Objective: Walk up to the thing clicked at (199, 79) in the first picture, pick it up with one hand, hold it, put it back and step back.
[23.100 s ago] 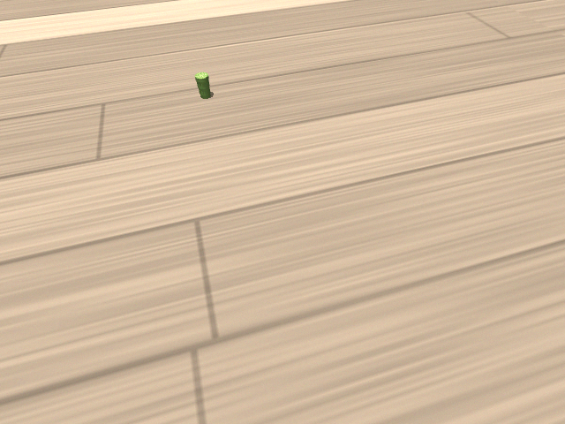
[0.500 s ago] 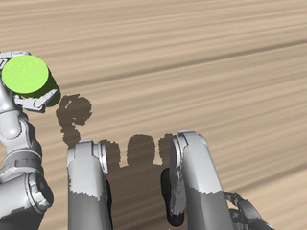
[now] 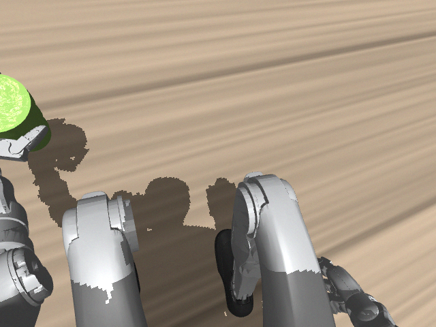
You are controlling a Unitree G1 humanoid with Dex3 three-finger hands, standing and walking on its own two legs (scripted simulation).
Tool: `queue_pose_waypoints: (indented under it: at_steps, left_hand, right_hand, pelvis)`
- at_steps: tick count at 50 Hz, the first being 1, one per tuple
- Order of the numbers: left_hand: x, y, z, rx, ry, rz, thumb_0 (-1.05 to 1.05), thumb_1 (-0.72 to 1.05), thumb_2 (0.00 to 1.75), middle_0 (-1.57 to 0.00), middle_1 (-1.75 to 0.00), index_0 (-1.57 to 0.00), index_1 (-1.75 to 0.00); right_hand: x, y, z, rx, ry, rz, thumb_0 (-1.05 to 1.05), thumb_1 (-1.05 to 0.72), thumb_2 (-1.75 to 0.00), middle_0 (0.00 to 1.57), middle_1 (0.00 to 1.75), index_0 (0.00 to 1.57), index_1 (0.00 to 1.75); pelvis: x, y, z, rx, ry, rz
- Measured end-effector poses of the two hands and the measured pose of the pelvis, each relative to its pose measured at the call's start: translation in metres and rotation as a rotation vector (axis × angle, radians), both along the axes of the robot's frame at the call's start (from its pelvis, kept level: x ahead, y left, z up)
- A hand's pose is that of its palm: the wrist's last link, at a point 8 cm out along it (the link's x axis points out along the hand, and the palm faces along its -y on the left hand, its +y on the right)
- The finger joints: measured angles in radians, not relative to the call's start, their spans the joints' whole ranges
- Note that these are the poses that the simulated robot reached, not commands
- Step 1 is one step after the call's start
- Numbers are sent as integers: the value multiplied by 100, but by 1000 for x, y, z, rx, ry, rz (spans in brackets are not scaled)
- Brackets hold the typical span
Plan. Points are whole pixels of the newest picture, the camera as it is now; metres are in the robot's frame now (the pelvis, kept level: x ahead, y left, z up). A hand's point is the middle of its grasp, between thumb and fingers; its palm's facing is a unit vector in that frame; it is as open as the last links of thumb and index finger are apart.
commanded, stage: crouch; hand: left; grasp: from the side
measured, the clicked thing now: (15, 121) +0.45 +0.30 -0.10
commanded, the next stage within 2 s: lower in 0.18 s
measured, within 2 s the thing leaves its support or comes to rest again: rests again in 1.68 s
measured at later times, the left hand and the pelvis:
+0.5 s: hand (20, 126) +0.45 +0.30 -0.13, palm faces +0.40 -0.92 -0.02, open 11.1 cm; pelvis +0.00 +0.01 -0.02, yaw -3 degrees
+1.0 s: hand (31, 130) +0.46 +0.30 -0.17, palm faces +0.41 -0.91 -0.03, open 11.1 cm; pelvis -0.01 +0.01 -0.03, yaw -5 degrees
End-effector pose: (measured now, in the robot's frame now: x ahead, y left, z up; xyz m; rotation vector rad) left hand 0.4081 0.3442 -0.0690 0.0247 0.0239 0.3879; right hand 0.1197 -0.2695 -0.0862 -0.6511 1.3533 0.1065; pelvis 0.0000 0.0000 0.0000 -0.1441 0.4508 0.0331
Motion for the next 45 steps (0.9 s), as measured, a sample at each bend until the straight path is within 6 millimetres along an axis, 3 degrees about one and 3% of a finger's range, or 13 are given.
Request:
queue_pose_waypoints:
  at_steps: [23,32,45]
  left_hand:
    - [3,-1,-48,-26,25,18,-2,-53,107,-70,-97,-68,-98]
    - [6,-3,-74,-23,34,24,-2,-53,107,-70,-96,-68,-98]
    - [11,-1,-96,-18,40,30,-2,-53,107,-70,-96,-69,-98]
  right_hand:
    - [-3,6,3,-45,39,95,0,-92,-91,20,30,21,30]
    - [-4,7,8,-89,64,167,0,-92,-91,20,30,21,30]
    - [-10,8,19,-150,103,233,0,-92,-91,20,30,21,30]
  pelvis:
    - [-1,5,-15,-44,-66,-24]
    - [-4,7,-20,-63,-109,-37]
    - [-7,12,-25,-97,-152,-52]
